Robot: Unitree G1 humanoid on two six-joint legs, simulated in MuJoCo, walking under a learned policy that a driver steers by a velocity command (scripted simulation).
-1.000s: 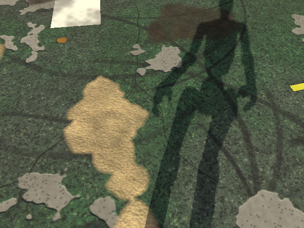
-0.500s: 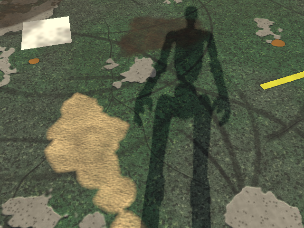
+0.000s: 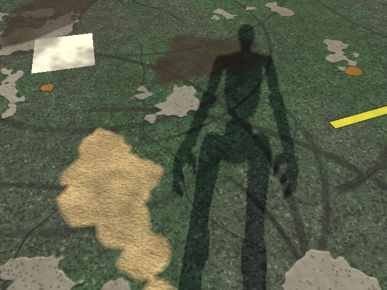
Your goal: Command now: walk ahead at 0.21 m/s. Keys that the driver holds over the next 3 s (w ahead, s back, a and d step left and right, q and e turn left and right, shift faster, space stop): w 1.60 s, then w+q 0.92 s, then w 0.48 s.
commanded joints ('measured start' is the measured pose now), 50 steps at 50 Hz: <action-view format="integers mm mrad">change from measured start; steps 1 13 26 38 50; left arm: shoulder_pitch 74 -67 -359 17 262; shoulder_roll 165 74 43 34 79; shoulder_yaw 43 36 12 35 23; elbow -12 -95 -248 -85 -25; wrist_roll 4 26 6 5 2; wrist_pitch -3 -76 -57 -118 -121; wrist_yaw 0 -66 -58 -31 -19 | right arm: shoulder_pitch -62 151 288 132 -325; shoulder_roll -52 -94 -85 -16 -21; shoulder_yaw -6 -31 -7 -27 -11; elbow -77 -42 20 -81 -249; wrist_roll -14 11 7 -12 8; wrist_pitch -24 -106 -125 -80 -66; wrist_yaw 10 10 -6 32 45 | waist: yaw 37 3 -26 -36 64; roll -161 53 109 -23 -67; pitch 171 148 131 50 101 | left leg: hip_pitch -196 206 262 -267 -403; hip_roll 4 253 199 99 60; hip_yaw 53 -324 -32 -30 116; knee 184 -438 -330 675 136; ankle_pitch -49 -82 856 95 380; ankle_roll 22 134 129 47 9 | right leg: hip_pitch -122 -582 -419 -81 134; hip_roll -310 -127 -43 -274 -221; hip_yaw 403 -37 -204 156 -25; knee -303 619 192 -263 -266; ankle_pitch -523 58 212 221 617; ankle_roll -174 -26 -32 -174 -111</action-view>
